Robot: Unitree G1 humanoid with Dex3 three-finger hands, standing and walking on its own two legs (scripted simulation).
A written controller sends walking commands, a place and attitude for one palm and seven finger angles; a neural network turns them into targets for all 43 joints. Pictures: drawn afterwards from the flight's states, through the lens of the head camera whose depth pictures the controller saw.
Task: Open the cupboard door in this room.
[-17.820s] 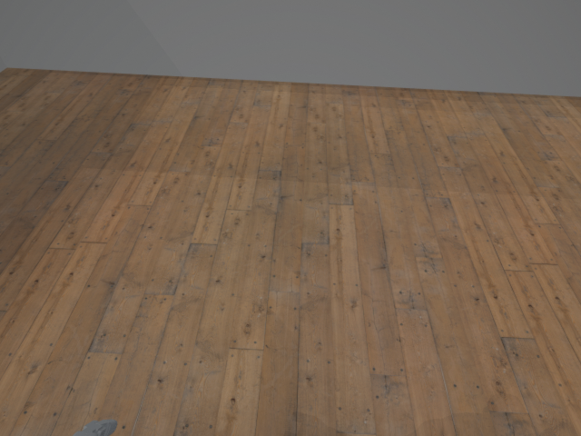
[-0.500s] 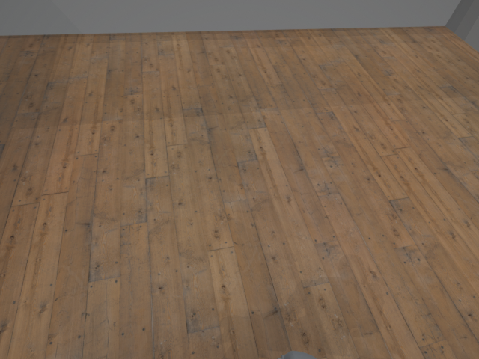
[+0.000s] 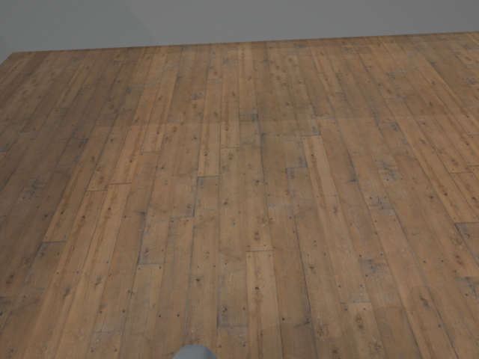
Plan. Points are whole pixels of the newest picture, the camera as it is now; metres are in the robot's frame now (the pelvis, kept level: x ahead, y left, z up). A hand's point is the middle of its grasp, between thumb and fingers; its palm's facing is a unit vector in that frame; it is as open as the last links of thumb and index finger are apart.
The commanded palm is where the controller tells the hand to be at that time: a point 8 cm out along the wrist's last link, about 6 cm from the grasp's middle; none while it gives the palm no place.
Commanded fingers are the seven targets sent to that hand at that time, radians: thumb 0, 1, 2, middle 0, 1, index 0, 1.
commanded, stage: turn or walk to find it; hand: left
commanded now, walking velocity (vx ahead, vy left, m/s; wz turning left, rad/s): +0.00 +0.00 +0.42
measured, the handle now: out of the picture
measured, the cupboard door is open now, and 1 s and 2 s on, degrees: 0 0 0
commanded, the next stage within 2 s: stand and wait in 0.78 s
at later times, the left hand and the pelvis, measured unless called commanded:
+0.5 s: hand out of the picture +0.01 +0.27 -0.17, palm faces +0.25 -0.94 -0.24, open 7.4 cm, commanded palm none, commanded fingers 0.00 0.90 0.90 -0.20 -0.30 -0.20 -0.30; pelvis -0.02 +0.05 +0.00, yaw +12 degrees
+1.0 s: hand out of the picture -0.05 +0.19 -0.15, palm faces +0.44 -0.86 -0.26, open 7.4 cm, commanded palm none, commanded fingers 0.00 0.90 0.90 -0.20 -0.30 -0.20 -0.30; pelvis -0.02 -0.01 +0.00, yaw +26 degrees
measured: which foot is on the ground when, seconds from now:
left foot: up 0.00-0.18, down 0.20-0.70, up 0.72-1.00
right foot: down 0.00-0.22, up 0.24-0.68, down 0.70-1.00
